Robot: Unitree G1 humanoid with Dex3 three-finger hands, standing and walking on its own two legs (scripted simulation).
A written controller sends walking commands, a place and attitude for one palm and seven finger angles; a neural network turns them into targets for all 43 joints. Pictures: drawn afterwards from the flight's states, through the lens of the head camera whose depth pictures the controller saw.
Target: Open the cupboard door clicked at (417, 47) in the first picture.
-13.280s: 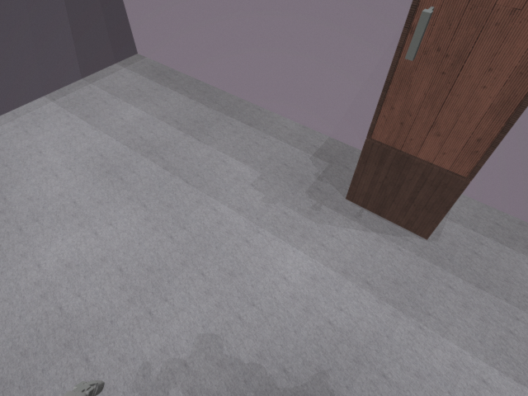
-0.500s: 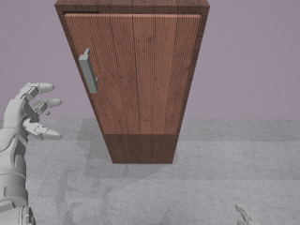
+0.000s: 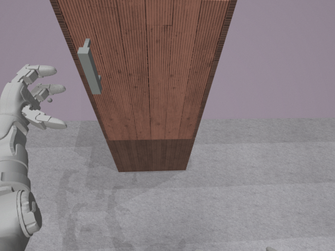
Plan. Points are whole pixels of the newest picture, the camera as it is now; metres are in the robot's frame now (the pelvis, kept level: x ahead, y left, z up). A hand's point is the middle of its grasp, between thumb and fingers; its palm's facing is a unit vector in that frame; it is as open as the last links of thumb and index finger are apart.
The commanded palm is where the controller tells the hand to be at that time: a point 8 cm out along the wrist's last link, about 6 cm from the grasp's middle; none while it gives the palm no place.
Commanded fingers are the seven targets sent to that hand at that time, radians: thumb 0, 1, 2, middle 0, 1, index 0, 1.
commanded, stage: move the hooked fingers beside the handle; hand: left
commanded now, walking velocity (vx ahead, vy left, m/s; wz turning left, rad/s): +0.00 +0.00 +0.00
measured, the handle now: (92, 67) +0.55 +0.21 +0.10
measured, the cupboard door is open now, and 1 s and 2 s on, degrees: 0 0 0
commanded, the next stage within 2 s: slide the fingers in behind the handle in 1.36 s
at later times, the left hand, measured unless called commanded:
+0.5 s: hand (56, 82) +0.48 +0.27 +0.11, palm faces +0.03 -1.00 +0.00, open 14.0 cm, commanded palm +0.47 +0.32 +0.11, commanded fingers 0.00 -0.50 0.30 -0.30 -1.20 -0.30 -1.20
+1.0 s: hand (55, 81) +0.49 +0.28 +0.11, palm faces +0.03 -1.00 +0.01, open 14.0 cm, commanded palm +0.47 +0.32 +0.11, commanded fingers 0.00 -0.50 0.30 -0.30 -1.20 -0.30 -1.20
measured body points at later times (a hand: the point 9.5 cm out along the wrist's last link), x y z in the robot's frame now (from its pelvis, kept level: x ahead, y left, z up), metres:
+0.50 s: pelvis +0.01 +0.01 -0.01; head +0.10 +0.03 +0.43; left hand +0.47 +0.33 +0.12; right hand +0.02 -0.27 -0.11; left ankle +0.00 +0.09 -0.72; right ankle +0.01 -0.12 -0.72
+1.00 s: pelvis +0.02 +0.01 -0.01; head +0.12 +0.03 +0.43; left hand +0.48 +0.33 +0.11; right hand +0.02 -0.27 -0.11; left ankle +0.00 +0.09 -0.72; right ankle +0.01 -0.12 -0.72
